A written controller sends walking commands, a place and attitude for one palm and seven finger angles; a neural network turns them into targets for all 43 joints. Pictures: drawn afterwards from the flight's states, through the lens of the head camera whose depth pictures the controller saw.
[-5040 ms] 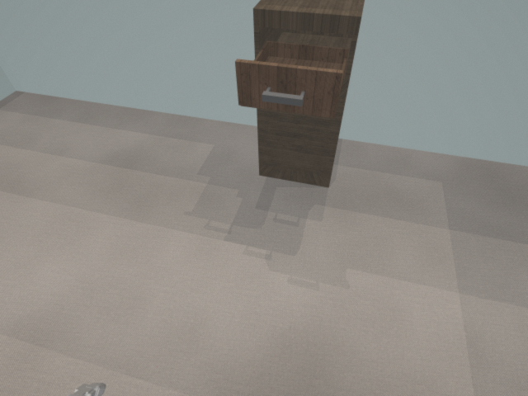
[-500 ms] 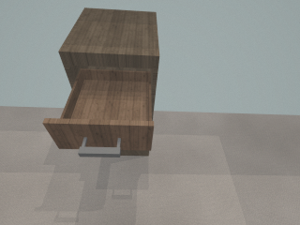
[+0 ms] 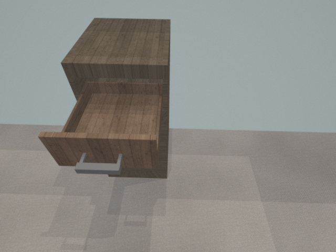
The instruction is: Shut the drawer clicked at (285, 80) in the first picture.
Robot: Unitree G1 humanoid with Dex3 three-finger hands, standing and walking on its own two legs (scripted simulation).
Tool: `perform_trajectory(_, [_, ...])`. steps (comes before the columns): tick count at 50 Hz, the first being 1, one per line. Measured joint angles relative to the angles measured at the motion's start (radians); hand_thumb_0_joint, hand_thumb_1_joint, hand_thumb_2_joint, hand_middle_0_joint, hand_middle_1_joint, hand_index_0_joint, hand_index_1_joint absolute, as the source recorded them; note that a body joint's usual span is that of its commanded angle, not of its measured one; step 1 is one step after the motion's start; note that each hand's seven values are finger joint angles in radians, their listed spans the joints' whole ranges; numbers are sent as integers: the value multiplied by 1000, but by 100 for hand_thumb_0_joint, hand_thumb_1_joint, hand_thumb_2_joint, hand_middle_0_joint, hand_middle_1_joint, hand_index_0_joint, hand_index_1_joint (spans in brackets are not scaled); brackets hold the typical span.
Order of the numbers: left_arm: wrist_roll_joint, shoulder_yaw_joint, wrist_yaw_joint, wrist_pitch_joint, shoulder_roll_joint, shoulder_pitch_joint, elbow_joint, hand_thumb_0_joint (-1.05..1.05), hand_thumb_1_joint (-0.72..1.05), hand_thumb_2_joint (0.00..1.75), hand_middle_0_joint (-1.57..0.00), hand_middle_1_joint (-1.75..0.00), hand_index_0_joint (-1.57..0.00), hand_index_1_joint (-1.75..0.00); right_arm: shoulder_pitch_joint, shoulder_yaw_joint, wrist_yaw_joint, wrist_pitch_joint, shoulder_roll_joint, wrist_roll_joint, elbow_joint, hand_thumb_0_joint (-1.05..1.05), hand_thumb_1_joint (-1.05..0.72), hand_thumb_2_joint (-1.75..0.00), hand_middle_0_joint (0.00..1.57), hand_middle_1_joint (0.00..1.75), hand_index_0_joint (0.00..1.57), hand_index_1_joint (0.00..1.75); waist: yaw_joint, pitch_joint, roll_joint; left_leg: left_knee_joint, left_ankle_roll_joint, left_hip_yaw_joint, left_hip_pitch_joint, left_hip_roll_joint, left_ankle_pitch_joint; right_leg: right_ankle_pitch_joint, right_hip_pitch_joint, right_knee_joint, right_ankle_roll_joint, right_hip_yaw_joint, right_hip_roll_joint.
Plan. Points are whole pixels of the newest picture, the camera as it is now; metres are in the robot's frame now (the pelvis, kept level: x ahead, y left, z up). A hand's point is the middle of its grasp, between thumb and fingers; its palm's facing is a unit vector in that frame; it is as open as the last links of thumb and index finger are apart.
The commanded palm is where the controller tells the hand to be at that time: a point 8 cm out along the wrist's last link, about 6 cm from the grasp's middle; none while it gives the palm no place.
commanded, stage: come to a stop and stand still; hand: left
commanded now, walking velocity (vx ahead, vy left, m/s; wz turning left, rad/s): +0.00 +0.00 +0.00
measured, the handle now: (100, 162) +0.38 +0.23 -0.07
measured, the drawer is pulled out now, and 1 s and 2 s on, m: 0.30 0.30 0.30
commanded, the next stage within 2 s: look again from close up in 0.04 s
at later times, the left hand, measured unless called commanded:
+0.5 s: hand out of the picture +0.00 +0.23 -0.19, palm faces +0.03 -0.98 -0.19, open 7.4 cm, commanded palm none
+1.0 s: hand out of the picture -0.07 +0.22 -0.18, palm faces +0.03 -0.99 -0.14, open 7.4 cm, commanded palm none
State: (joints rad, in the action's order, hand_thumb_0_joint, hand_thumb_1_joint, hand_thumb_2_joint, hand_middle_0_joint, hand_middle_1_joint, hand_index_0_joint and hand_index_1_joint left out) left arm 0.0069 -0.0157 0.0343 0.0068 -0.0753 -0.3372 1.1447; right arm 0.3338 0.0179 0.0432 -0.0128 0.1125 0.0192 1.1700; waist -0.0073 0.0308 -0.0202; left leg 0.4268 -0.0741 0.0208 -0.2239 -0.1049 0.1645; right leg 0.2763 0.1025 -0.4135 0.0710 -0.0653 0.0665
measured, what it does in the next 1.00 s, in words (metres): shifts its weight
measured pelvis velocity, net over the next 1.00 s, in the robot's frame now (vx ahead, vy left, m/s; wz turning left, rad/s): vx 0.00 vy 0.07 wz -0.01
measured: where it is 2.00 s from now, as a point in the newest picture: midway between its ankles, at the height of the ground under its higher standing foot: outside the picture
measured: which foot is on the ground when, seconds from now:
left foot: down 0.00-1.00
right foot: down 0.00-1.00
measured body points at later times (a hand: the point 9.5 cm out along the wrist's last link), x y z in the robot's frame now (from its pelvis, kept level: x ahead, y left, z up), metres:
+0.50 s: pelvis -0.01 +0.06 +0.00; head -0.03 +0.07 +0.44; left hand +0.00 +0.28 -0.17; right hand +0.04 -0.18 -0.15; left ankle +0.03 +0.14 -0.74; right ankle -0.03 -0.07 -0.74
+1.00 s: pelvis +0.00 +0.07 +0.00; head +0.00 +0.08 +0.45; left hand -0.07 +0.28 -0.17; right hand -0.02 -0.16 -0.16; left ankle +0.03 +0.14 -0.74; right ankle -0.03 -0.07 -0.74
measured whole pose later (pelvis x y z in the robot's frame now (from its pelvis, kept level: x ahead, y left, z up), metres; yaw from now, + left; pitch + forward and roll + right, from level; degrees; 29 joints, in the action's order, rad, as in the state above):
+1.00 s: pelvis +0.00 +0.07 +0.00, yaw -1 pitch -1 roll -1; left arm 0.03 0.00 0.02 0.01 -0.14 -0.45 1.11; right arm 0.33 0.01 0.01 -0.01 0.14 0.02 1.11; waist 0.01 0.00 0.02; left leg 0.50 0.07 -0.06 -0.27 0.04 0.22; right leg 0.35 0.18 -0.51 0.02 -0.01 -0.02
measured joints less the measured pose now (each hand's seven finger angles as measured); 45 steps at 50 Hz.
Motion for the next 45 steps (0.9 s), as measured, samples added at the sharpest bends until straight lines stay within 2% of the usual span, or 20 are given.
perform_trajectory(7, [0, -1, 2, 4, 0, -13, 11, 1, 91, 90, -20, -30, -20, -30, -26, -2, 6, 9, 0, -4, -10, 0, -91, -90, 20, 29, 20, 30, 12, 9, 9, -11, -8, -6, 10, 8, 5, 7, -8, 8, -7, 4, -9])
perform_trajectory(9, [12, 2, 17, 24, 4, -18, 3, 1, 90, 90, -20, -30, -20, -30, -44, -5, -1, 4, 10, -7, -33, 0, -91, -90, 20, 29, 20, 30, 24, 14, 1, 97, 12, -12, -35, 10, 70, 0, 3, 9, -18, 14, -7])
perform_trajectory(11, [18, 8, 26, 38, 5, -32, -20, 0, 90, 90, -20, -30, -20, -30, -63, -2, 4, 1, 30, -4, -70, 1, -93, -90, 20, 29, 20, 30, 21, 26, 2, 158, 46, -27, -56, 35, 129, -5, 19, -11, -26, 28, -15])
perform_trajectory(14, [14, 16, 26, 34, -13, -51, -44, 0, 90, 90, -20, -30, -21, -30, -65, 3, -2, 23, 52, -11, -118, 2, -94, -90, 20, 29, 20, 30, 4, 17, 7, 106, 73, -54, -26, 67, 56, 27, 35, -68, -33, 31, -24])
perform_trajectory(15, [14, 16, 25, 27, -24, -48, -46, 0, 90, 90, -20, -30, -21, -30, -67, 4, -2, 27, 53, -11, -123, 2, -94, -90, 20, 29, 20, 30, 1, 14, 13, 110, 76, -55, -22, 71, 67, 46, 37, -87, -37, 29, -28])
perform_trajectory(21, [17, 15, 22, -1, -77, 1, -74, 1, 90, 90, -20, -30, -20, -30, -78, -14, -8, 21, 47, -6, -134, 1, -93, -90, 20, 29, 20, 30, 18, -9, 35, 137, 103, -55, -25, 95, 93, 41, 25, -89, -61, 26, -52])
perform_trajectory(28, [20, 19, 10, -7, -107, 13, -110, 0, 91, 90, -19, -30, -20, -30, -74, -21, -24, 14, 52, -1, -150, 0, -94, -90, 20, 29, 20, 30, 18, -29, 44, 77, 132, -68, -31, 129, 45, 9, 46, -64, -82, 35, -86])
perform_trajectory(37, [21, 21, 4, -9, -112, -20, -96, 0, 91, 90, -19, -30, -20, -30, -45, -28, -34, 8, 50, -3, -123, 0, -92, -90, 20, 29, 20, 30, 16, -24, 49, 13, 150, -77, -34, 156, -1, -15, 68, -40, -92, 42, -111])
perform_trajectory(45, [27, 20, -5, -8, -89, -84, -53, 0, 91, 90, -19, -30, -20, -30, -14, -21, -36, -2, 38, 0, -75, 0, -91, -90, 20, 29, 20, 30, 16, -33, 45, 40, 152, -78, -43, 148, 28, 70, 79, -80, -57, 48, -100])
